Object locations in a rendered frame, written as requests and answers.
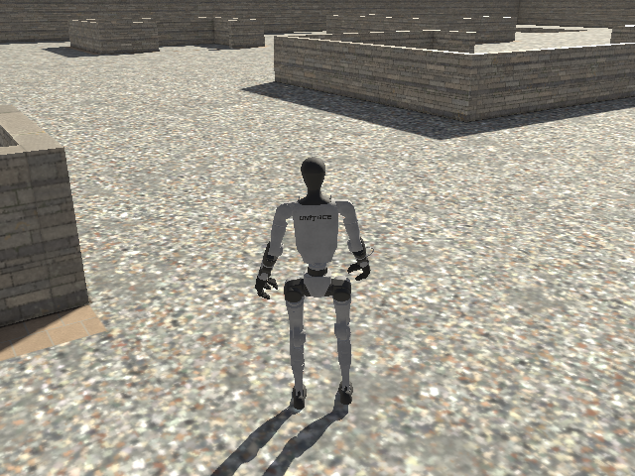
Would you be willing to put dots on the right robot upper arm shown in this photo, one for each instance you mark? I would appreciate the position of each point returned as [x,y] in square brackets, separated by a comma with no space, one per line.
[345,208]

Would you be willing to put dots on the robot left hand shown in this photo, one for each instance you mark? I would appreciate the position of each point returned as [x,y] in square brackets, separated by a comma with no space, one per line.
[260,284]

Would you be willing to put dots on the left robot thigh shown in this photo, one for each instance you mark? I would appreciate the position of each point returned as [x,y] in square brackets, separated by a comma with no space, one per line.
[294,297]

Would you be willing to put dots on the humanoid robot torso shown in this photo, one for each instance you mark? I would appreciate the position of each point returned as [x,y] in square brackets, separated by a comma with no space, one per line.
[316,231]

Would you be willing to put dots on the robot right hand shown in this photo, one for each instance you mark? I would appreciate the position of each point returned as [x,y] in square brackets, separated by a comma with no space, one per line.
[366,271]

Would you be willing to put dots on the robot left forearm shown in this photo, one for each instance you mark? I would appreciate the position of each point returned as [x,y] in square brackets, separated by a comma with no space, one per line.
[267,265]

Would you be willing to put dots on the robot right forearm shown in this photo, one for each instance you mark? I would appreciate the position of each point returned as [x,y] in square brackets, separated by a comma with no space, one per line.
[361,256]

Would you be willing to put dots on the left robot upper arm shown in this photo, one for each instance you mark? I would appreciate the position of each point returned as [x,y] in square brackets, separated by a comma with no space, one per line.
[283,212]

